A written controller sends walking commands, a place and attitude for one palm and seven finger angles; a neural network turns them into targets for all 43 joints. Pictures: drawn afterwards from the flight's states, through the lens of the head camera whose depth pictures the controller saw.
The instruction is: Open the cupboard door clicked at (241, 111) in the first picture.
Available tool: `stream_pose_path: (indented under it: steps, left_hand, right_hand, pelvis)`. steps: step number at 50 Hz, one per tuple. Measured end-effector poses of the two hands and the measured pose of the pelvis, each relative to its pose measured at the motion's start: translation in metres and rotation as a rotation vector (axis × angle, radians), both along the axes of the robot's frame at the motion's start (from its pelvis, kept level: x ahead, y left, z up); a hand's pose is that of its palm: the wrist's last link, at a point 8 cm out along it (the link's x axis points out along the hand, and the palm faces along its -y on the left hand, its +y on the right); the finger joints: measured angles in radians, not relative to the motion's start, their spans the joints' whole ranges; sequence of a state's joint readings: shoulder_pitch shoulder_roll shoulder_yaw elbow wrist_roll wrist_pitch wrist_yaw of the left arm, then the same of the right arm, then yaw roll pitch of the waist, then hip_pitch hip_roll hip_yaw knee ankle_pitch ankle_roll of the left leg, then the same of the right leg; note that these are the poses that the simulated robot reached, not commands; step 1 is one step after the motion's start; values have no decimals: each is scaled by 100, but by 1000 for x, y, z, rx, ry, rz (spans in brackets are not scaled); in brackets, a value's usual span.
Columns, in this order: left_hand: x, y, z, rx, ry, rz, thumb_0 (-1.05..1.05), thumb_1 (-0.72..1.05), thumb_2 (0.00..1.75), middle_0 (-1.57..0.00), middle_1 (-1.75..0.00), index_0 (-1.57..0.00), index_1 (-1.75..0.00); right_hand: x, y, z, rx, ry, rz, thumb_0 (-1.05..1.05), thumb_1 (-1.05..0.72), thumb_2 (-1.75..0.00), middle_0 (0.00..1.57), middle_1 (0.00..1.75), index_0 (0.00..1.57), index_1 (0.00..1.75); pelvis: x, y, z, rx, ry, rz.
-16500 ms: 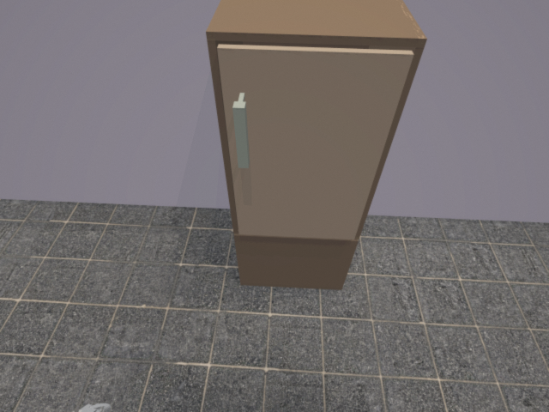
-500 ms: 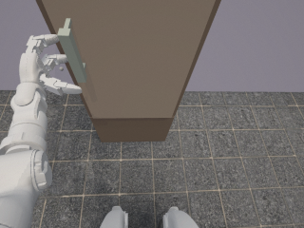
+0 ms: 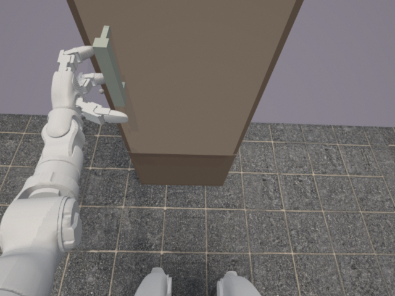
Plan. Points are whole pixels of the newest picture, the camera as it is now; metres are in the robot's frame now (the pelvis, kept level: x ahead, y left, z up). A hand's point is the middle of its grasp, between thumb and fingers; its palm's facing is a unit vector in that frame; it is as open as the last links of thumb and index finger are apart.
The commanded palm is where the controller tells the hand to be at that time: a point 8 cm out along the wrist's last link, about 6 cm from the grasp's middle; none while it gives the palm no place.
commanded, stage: slide the fingers in behind the handle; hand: left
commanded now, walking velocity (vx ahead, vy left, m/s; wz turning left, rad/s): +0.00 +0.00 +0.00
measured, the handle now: (113, 69) +0.55 +0.17 +0.09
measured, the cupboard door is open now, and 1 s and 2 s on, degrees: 0 0 0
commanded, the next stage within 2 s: move the hooked fingers beside the handle in 0.12 s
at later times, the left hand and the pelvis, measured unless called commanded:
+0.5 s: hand (100, 91) +0.49 +0.19 +0.09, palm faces +0.07 -1.00 -0.02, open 15.4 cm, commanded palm +0.49 +0.20 +0.09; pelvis +0.00 +0.00 +0.00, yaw +0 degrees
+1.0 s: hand (94, 88) +0.50 +0.20 +0.09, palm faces +0.04 -1.00 -0.01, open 14.8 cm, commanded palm +0.49 +0.22 +0.09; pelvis +0.00 +0.00 +0.00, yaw -1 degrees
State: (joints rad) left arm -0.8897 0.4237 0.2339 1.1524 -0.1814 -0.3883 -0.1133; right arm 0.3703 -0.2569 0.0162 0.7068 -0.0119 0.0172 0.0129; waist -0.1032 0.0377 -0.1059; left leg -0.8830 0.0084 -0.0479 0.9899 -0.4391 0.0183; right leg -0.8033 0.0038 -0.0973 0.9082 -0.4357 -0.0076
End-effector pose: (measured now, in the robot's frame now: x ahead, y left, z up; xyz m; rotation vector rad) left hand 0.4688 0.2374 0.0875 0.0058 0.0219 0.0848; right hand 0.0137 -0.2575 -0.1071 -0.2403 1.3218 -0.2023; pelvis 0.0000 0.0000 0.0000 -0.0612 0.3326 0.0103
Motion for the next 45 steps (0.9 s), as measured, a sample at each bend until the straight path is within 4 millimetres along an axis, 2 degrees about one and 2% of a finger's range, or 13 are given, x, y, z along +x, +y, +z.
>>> stream_pose_path:
  steps: [14, 24, 33, 45]
  left_hand:
    - [-2, -2, -1, 1, -8, 1, -1, -50, 30, -30, -120, 0, -106]
    - [1, 1, 0, 9, -7, -10, -1, -50, 30, -30, -120, -1, -111]
    - [6, 10, 0, 12, -1, -31, -1, -50, 30, -30, -120, -7, -117]
    - [7, 12, 0, 5, 1, -40, -1, -50, 30, -30, -120, -9, -117]
  right_hand:
    - [1, -4, 0, -3, 2, 5, 0, -91, -90, 20, 30, 20, 30]
    - [0, -7, 0, -13, 3, 1, 0, -91, -90, 20, 30, 20, 30]
    - [-7, -10, 1, -28, 10, -15, 0, -91, -90, 20, 30, 20, 30]
    - [-15, -8, 3, -28, 29, -41, 0, -91, -90, 20, 30, 20, 30]
  pelvis:
    - [0, -1, 0, 3, -2, 2]
    - [-1, -3, -1, 4, 4, 1]
    - [-2, -5, -2, 3, 14, -8]
    - [0, -3, -1, 4, 13, -21]
